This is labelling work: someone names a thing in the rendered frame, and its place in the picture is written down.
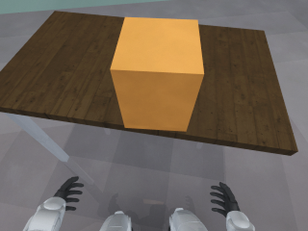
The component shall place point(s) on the robot right thigh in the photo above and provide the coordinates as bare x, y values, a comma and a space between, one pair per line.
185, 220

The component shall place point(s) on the right robot forearm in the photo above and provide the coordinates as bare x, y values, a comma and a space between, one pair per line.
238, 221

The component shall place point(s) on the robot left thigh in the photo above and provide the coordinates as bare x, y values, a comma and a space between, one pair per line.
117, 222

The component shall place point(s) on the robot right hand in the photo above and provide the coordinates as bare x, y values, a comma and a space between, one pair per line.
230, 204

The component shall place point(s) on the robot left hand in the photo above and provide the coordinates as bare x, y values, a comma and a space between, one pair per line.
65, 190

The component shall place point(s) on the carton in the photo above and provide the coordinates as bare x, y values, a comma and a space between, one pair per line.
157, 71

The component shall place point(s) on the left robot forearm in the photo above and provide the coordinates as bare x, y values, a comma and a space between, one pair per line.
48, 217

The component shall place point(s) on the table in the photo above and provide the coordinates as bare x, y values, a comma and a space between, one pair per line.
63, 72

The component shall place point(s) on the robot thigh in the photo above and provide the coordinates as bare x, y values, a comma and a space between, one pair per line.
185, 220
117, 222

